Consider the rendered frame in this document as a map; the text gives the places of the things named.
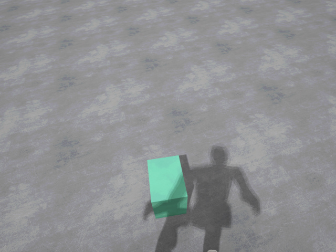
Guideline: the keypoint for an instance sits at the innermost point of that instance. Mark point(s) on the carton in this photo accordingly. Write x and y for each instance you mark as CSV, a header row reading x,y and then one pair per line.
x,y
167,187

